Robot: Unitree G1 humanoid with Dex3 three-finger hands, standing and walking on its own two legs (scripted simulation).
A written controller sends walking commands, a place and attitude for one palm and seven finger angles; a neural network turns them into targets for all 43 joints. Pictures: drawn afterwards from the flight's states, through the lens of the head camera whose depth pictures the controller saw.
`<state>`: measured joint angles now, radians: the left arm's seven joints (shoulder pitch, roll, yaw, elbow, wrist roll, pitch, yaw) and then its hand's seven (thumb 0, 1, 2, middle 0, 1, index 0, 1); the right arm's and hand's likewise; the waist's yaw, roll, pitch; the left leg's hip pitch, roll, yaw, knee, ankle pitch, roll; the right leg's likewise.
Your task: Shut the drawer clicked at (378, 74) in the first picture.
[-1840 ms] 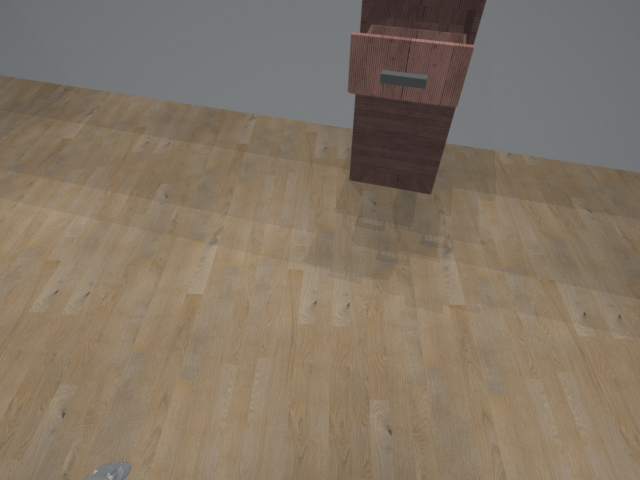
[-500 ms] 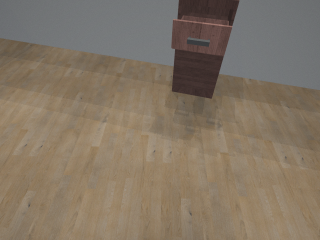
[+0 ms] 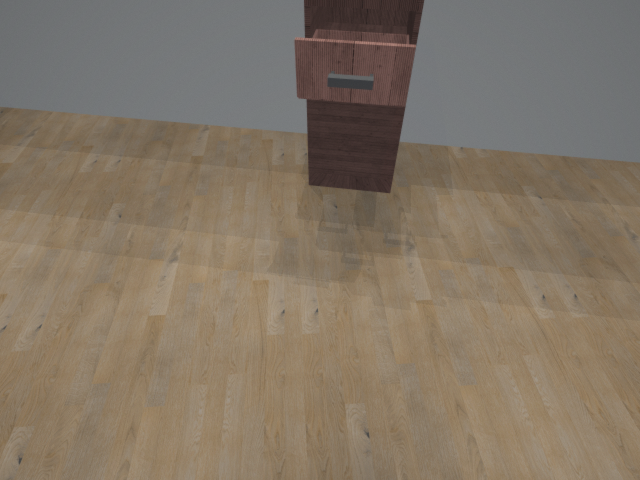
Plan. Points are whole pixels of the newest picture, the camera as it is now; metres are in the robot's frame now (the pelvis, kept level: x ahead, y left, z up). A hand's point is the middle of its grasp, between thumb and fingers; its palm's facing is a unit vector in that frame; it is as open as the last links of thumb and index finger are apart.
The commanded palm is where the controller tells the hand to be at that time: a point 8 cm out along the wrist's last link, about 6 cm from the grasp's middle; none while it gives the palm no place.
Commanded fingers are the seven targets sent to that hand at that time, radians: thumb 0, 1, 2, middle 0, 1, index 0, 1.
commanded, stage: walk to a spot facing it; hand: left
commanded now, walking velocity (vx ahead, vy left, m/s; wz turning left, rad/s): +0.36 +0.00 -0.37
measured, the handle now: (351, 78) +1.20 +0.01 -0.05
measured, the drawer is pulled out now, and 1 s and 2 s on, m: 0.30 0.30 0.30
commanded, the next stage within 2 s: turn to face it in 1.38 s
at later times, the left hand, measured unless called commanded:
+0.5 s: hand out of the picture +0.13 +0.22 -0.19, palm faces -0.06 -0.99 -0.16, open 7.4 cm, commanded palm none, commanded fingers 0.00 0.90 0.90 -0.20 -0.30 -0.20 -0.30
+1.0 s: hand (292, 269) +0.54 +0.11 -0.15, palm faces -0.38 -0.90 -0.21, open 7.4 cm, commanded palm none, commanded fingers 0.00 0.90 0.90 -0.20 -0.30 -0.20 -0.30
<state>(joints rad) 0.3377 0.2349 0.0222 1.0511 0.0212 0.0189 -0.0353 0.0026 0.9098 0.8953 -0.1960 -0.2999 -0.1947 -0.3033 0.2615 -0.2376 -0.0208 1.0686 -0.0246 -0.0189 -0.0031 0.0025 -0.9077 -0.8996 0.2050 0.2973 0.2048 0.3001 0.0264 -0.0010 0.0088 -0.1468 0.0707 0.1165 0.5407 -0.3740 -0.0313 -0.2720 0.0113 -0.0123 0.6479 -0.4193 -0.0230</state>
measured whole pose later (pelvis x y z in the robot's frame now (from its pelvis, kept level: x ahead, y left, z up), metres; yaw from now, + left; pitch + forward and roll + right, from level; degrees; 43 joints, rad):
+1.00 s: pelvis +0.36 -0.02 +0.00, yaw -22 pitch -1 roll -1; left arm 0.14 0.19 0.05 0.95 0.02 -0.05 -0.02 0.00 0.91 0.90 -0.19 -0.30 -0.19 -0.30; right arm 0.36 -0.19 -0.05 1.11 -0.03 -0.01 0.01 0.01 -0.92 -0.90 0.20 0.30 0.20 0.30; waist -0.04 0.03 0.07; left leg -0.35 0.14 0.12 1.14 -0.44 -0.02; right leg -0.32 -0.02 -0.13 0.59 -0.25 -0.04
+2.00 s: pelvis +0.64 -0.09 -0.01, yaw -20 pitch -1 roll -2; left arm 0.13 0.17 0.05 0.95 0.03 0.02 0.03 -0.01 0.92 0.89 -0.20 -0.30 -0.20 -0.30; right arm 0.25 -0.16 -0.06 0.99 -0.02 0.04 0.00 0.00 -0.92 -0.90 0.20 0.30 0.20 0.30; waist -0.03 -0.02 0.04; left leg -0.37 0.09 0.12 0.78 -0.40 -0.03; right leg -0.30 -0.15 -0.27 0.62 -0.28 0.03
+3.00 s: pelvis +0.67 -0.08 +0.01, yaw -8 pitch -1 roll -1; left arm 0.44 0.15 0.04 1.16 0.03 0.02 0.00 0.00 0.91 0.90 -0.20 -0.30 -0.20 -0.30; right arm 0.25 -0.15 -0.05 1.05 -0.03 -0.04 -0.02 0.00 -0.93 -0.90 0.20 0.30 0.20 0.30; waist 0.03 -0.04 0.01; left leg -0.19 0.06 0.13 0.51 -0.30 0.01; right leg -0.30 -0.06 -0.09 0.80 -0.45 -0.01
